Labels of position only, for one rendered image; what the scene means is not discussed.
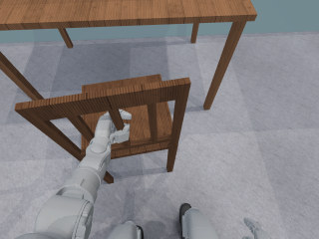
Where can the chair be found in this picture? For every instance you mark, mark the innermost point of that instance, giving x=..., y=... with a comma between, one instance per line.
x=145, y=98

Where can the robot left thigh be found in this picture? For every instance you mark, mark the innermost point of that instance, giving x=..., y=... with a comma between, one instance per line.
x=126, y=231

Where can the table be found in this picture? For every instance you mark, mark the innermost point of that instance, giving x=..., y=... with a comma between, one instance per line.
x=63, y=14

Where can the robot right thigh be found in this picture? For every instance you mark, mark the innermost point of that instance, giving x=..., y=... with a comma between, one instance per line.
x=196, y=225

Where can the robot thigh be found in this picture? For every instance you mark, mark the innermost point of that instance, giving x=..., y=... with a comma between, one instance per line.
x=196, y=225
x=126, y=231

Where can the robot left forearm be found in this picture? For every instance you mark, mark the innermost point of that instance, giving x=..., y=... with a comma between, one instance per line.
x=88, y=175

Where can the left robot upper arm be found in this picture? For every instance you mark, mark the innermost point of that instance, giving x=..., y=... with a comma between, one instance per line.
x=63, y=217

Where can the robot left hand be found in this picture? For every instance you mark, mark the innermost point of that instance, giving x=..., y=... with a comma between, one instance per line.
x=105, y=127

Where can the robot right hand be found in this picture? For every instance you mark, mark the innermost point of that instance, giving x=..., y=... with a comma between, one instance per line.
x=256, y=229

